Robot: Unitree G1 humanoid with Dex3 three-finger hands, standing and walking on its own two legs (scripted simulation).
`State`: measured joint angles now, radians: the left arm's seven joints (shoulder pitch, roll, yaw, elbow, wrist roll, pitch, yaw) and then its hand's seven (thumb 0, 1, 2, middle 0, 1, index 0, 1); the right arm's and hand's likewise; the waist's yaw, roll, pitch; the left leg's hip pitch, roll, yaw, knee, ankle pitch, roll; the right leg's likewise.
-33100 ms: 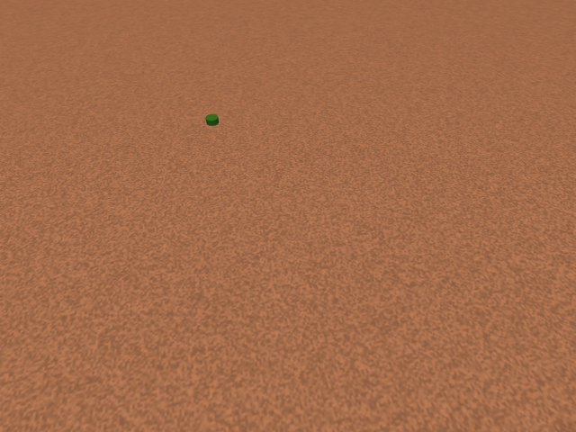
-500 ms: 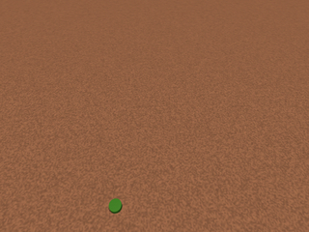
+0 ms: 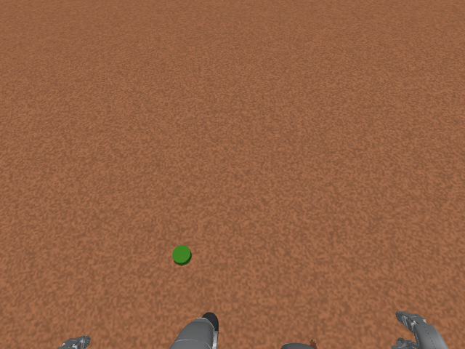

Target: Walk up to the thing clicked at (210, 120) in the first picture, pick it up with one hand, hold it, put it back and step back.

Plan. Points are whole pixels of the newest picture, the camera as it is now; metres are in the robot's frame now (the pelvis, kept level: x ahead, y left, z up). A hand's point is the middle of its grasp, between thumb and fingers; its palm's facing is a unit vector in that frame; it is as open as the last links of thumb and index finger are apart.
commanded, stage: walk up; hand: left
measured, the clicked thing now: (182, 255) +0.49 +0.29 -0.74
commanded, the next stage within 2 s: none
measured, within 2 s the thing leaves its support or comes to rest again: neither
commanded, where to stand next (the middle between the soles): +0.11 +0.03 m, yaw +3 degrees
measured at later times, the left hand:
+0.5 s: hand out of the picture -0.05 +0.30 -0.12, palm faces +0.15 -0.90 -0.41, open 7.4 cm
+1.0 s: hand out of the picture +0.04 +0.29 -0.14, palm faces +0.02 -0.92 -0.40, open 7.4 cm
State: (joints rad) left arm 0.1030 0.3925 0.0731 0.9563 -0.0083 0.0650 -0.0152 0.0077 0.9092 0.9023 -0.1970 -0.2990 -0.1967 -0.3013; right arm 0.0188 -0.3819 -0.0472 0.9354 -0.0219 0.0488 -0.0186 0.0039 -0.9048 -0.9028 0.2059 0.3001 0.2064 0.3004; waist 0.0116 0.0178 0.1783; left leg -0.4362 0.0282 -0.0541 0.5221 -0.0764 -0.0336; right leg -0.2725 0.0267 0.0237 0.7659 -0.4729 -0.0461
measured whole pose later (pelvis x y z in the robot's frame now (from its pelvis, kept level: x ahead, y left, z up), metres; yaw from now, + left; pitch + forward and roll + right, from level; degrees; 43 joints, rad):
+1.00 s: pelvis -0.01 +0.02 +0.00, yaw +3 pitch -4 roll +0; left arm 0.21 0.37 0.03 0.92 0.01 -0.01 -0.01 0.01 0.91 0.90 -0.20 -0.30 -0.20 -0.30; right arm 0.12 -0.38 -0.03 0.88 0.02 0.04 -0.01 0.00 -0.91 -0.90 0.20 0.30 0.20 0.30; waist 0.01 0.03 0.17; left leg -0.33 0.02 0.01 0.85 -0.53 0.02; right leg -0.34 0.00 0.02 0.68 -0.28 -0.01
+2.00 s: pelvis +0.04 +0.00 +0.01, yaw +2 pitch -3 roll +0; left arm 0.19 0.38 0.06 1.05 0.03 -0.05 -0.03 0.01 0.91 0.90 -0.20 -0.30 -0.20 -0.30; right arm 0.26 -0.39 -0.04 1.04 -0.01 0.00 0.02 0.00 -0.91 -0.90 0.20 0.30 0.20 0.30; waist -0.01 0.03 0.06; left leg -0.15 0.05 -0.03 0.70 -0.47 0.00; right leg -0.22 0.02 -0.04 0.53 -0.26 -0.04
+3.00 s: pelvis +0.01 +0.03 +0.01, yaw +1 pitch -3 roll +1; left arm 0.23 0.40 0.06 0.96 0.02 0.00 -0.04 0.01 0.91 0.90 -0.20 -0.30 -0.20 -0.30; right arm 0.31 -0.36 -0.05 0.94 -0.03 -0.05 0.04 0.01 -0.91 -0.90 0.21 0.30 0.21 0.30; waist -0.03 -0.03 0.07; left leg -0.19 -0.03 -0.04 0.49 -0.26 0.04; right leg -0.31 -0.01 0.02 0.90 -0.52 -0.04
